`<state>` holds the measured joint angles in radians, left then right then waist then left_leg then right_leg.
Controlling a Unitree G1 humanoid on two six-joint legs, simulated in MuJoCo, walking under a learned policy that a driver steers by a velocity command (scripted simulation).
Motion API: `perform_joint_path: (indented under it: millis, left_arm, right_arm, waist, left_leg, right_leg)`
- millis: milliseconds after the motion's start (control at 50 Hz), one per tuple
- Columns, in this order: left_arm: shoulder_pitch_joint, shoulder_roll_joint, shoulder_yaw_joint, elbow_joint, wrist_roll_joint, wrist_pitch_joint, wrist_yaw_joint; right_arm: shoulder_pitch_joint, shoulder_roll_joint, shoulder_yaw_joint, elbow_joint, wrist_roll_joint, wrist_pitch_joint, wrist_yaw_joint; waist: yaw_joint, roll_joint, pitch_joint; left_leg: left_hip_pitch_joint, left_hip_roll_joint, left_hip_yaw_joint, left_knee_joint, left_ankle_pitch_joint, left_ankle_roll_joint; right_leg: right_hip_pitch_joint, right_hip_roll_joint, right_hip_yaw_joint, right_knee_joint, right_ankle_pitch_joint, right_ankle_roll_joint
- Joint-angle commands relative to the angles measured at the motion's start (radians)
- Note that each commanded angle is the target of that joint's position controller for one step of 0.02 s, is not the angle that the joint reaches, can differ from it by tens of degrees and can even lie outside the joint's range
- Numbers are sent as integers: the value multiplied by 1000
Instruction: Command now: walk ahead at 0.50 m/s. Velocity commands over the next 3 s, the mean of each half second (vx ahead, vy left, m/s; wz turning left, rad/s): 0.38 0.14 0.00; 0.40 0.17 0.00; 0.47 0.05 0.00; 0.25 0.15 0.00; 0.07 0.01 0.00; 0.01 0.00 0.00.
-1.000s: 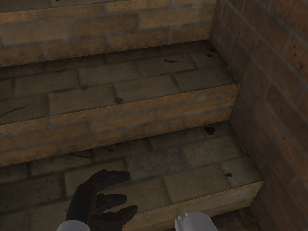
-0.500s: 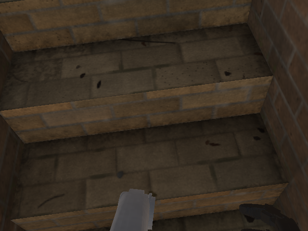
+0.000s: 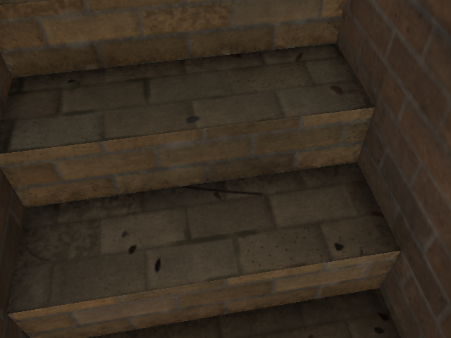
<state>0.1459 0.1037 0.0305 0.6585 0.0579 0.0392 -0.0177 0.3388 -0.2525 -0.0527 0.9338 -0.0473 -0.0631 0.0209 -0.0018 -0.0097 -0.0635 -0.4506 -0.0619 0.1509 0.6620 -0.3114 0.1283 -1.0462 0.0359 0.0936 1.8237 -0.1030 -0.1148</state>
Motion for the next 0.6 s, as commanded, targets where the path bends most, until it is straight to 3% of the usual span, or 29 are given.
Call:
perform_joint_path:
  millis: [20, 40, 60, 80, 120, 140, 160, 180, 200, 220, 240, 260, 280, 300, 320, 340, 360, 380, 400, 420, 440, 460, 480, 500, 520, 560, 580, 600]
  left_arm:
    - [128, 93, 3, 84, 38, 45, -77]
    - [76, 96, -3, 90, 31, 24, -69]
    - [24, 102, -4, 102, 20, -2, -48]
    - [-59, 84, -13, 93, 18, -27, -32]
    - [-180, 58, -34, 69, 8, -73, -16]
    - [-220, 41, -41, 38, 18, -102, -23]
    - [-293, 36, -51, 18, 19, -115, -30]
    - [-315, 35, -55, 1, 13, -127, -30]
    - [-319, 12, -55, 6, 21, -122, -29]
    - [-353, 18, -52, -19, 18, -128, -23]
    - [-355, 28, -57, -37, 11, -126, -14]
    - [-362, 57, -55, -63, 21, -118, -19]
    - [-298, -12, -70, -100, -56, -69, 30]
    - [-202, 59, -58, -56, -104, -25, 46]
    - [-138, 57, -47, -43, -148, 0, 79]
    - [162, 27, -36, 52, -132, 11, 93]
    - [328, 93, -4, 126, -96, 20, 99]
    - [345, 249, 52, 145, -27, 20, 108]
    - [341, 304, 72, 160, -12, 17, 147]
    - [229, 286, 70, 173, -43, 2, 146]
    - [126, 272, 73, 211, -75, -19, 124]
    - [74, 216, 62, 245, -68, -39, 112]
    - [60, 139, 40, 273, -39, -67, 103]
    - [58, 81, 26, 310, -38, -84, 96]
    - [77, 67, 23, 342, -43, -101, 79]
    - [164, 90, 28, 364, -45, -146, 53]
    - [192, 95, 28, 360, -47, -162, 57]
    - [202, 144, 40, 336, -38, -170, 67]
  right_arm:
    - [-137, -3, 56, -83, 41, -11, 98]
    - [-64, 3, 63, -66, 34, -21, 90]
    - [76, 11, 72, -29, 22, -35, 79]
    - [208, 41, 87, 20, 24, -41, 72]
    - [366, 44, 93, 99, -8, -31, 65]
    - [394, 24, 81, 113, 10, -19, 46]
    - [426, 26, 79, 149, -6, -11, 42]
    - [443, 37, 76, 169, -11, -10, 44]
    - [394, 56, 86, 184, -18, -6, 50]
    - [296, 73, 87, 144, 8, 11, 45]
    - [291, 77, 90, 162, -4, 16, 50]
    - [282, 41, 84, 157, -1, 22, 59]
    - [144, 38, 40, 107, 61, -17, -37]
    - [15, -40, 28, 82, 99, -38, -48]
    - [131, -110, 12, 122, 123, -75, -50]
    - [181, -175, -2, 160, 136, -105, -35]
    - [185, -197, -16, 169, 148, -112, -15]
    - [153, -138, -20, 72, 157, -105, 8]
    - [147, -147, -39, 81, 114, -91, 19]
    - [130, -87, -42, 25, 65, -61, 28]
    - [75, -12, -19, -39, 32, -30, 20]
    - [15, 52, -2, -82, 19, -5, 12]
    - [-14, 103, 15, -128, 7, 25, -1]
    - [20, 141, 28, -133, 11, 46, -6]
    - [56, 161, 36, -127, 40, 54, -15]
    - [63, 165, 43, -137, 55, 59, -36]
    - [40, 148, 41, -151, 58, 65, -42]
    - [24, 108, 34, -172, 62, 61, -47]
  waist:
    - [97, 101, -41]
    - [59, 75, -65]
    - [4, 83, -57]
    - [-48, 75, -67]
    - [-122, 97, -52]
    - [-140, 74, -71]
    - [-153, 71, -59]
    - [-143, 62, -50]
    - [-100, 42, -27]
    - [-47, 53, -12]
    - [-18, 60, -3]
    - [14, -18, -29]
    - [13, 83, 153]
    - [79, 48, 138]
    - [81, 66, 10]
    - [191, 165, -141]
    - [264, 181, -267]
    - [254, -146, -282]
    - [228, -344, -379]
    - [142, -179, -284]
    - [55, -40, -132]
    - [15, 48, 4]
    - [-35, 91, 58]
    - [-79, 123, 97]
    - [-88, 65, 137]
    - [-72, 10, 144]
    - [-68, -6, 155]
    - [-64, -3, 153]
  left_leg:
    - [-27, 230, -378, -397, -171, 155]
    - [53, 232, -354, -381, -101, 171]
    - [169, 229, -360, -352, -61, 180]
    - [337, 268, -398, -340, -40, 190]
    - [578, 331, -488, -324, 10, 205]
    - [694, 348, -490, -276, 212, 217]
    - [765, 390, -510, -258, 329, 219]
    - [822, 417, -515, -240, 405, 211]
    - [769, 411, -445, -269, 430, 188]
    - [632, 364, -369, -300, 558, 166]
    - [536, 340, -340, -323, 547, 148]
    - [443, 303, -274, -378, 467, 117]
    - [77, 190, -154, -603, 427, 123]
    - [-184, 140, -56, -638, 620, 114]
    - [-73, 186, -112, -543, 1055, 132]
    - [83, 230, -51, -303, 1672, 123]
    - [170, 225, -58, -38, 1577, 79]
    - [-129, 127, -85, 357, 1178, 2]
    - [-78, -29, -226, 841, 269, -10]
    - [-140, -12, -357, 1157, 263, -26]
    - [-223, 6, -314, 1260, 269, -22]
    - [-315, 7, -316, 1299, 282, -4]
    - [-357, 8, -346, 1354, 346, 22]
    - [-385, -12, -353, 1373, 350, 36]
    - [-453, -30, -364, 1380, 260, 35]
    - [-572, -23, -391, 1366, 141, 35]
    - [-599, -5, -404, 1329, 93, 27]
    - [-591, 10, -380, 1274, 88, 12]
  right_leg:
    - [-54, -75, -55, 51, 153, -30]
    - [-83, -97, -84, 54, 150, -22]
    - [-191, -115, -83, 75, 136, -4]
    - [-301, -141, -69, 78, 78, -10]
    - [-543, -149, -34, 193, -28, -41]
    - [-651, -121, -38, 323, -182, -45]
    - [-771, -122, -27, 429, -312, -71]
    - [-879, -131, -15, 495, -396, -80]
    - [-881, -138, -44, 495, -467, -90]
    - [-763, -130, -68, 375, -588, -103]
    - [-687, -143, -77, 295, -610, -128]
    - [-510, -175, -162, -30, -499, -138]
    - [-77, -104, -293, -79, -435, 4]
    - [388, -108, -313, -479, -317, 29]
    - [634, -43, -281, -598, -367, 30]
    - [815, 58, -335, -623, -286, 4]
    - [899, 47, -257, -764, -260, 1]
    - [994, -212, 263, -1063, -535, -122]
    - [908, -391, 883, -1537, -797, -208]
    - [783, -402, 964, -1611, -860, -194]
    - [643, -380, 817, -1541, -939, -156]
    - [508, -359, 659, -1429, -860, -128]
    - [470, -333, 519, -1375, -709, -77]
    - [454, -299, 374, -1342, -577, -29]
    - [474, -260, 253, -1344, -474, -14]
    - [606, -244, 100, -1400, -209, 3]
    - [628, -261, 69, -1435, -144, 7]
    - [639, -277, 27, -1476, -81, -5]
